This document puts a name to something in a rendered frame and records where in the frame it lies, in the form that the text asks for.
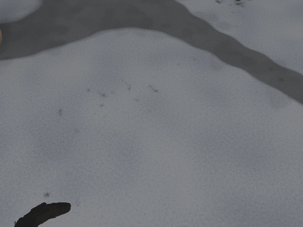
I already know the left robot hand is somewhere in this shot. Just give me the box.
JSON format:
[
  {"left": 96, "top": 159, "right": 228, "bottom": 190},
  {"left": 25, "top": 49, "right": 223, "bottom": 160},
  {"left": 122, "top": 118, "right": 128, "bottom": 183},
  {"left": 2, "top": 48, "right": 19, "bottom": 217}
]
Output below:
[{"left": 14, "top": 202, "right": 71, "bottom": 227}]

